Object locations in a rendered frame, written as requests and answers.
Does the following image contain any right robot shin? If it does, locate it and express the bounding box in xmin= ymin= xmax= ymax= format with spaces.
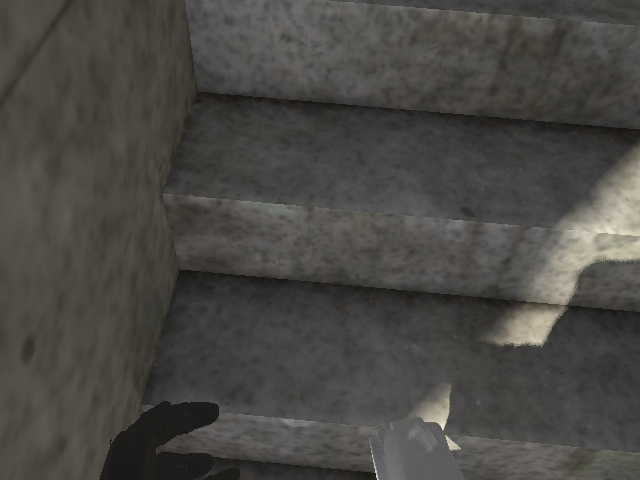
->
xmin=428 ymin=422 xmax=449 ymax=447

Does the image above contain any robot right thigh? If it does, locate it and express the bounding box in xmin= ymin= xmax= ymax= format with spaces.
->
xmin=369 ymin=417 xmax=465 ymax=480

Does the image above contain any robot left hand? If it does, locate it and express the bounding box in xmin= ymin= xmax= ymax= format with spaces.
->
xmin=99 ymin=401 xmax=240 ymax=480

